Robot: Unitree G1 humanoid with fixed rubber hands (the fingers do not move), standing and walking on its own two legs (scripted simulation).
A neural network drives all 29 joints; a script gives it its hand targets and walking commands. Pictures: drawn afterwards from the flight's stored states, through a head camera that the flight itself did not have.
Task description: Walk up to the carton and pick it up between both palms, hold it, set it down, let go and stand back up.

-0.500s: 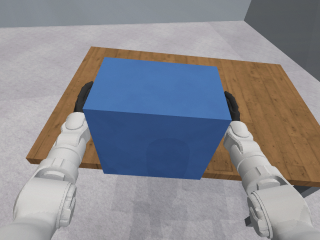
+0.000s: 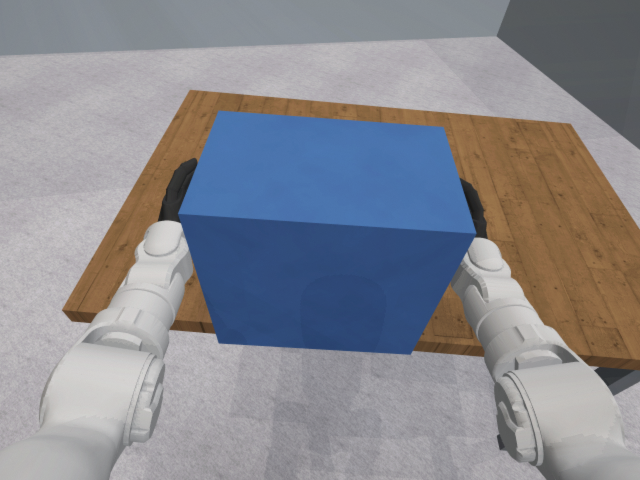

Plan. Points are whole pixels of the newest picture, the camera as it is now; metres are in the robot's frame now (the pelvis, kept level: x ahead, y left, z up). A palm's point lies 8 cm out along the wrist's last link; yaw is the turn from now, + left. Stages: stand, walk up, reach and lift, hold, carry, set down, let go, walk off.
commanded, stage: reach and lift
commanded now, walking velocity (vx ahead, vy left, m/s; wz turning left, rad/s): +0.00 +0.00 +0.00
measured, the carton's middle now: (322, 243) +0.43 +0.04 +0.06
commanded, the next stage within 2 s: none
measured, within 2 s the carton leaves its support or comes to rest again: leaves its support in 0.88 s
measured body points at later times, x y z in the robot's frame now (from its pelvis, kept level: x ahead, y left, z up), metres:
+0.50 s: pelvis +0.01 +0.01 +0.01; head +0.03 +0.02 +0.46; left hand +0.43 +0.23 +0.10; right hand +0.43 -0.16 +0.10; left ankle +0.04 +0.11 -0.74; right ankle -0.02 -0.12 -0.74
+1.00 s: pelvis +0.02 +0.01 +0.01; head +0.02 +0.03 +0.46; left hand +0.42 +0.22 +0.11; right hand +0.42 -0.17 +0.11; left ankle +0.04 +0.11 -0.74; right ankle -0.01 -0.12 -0.74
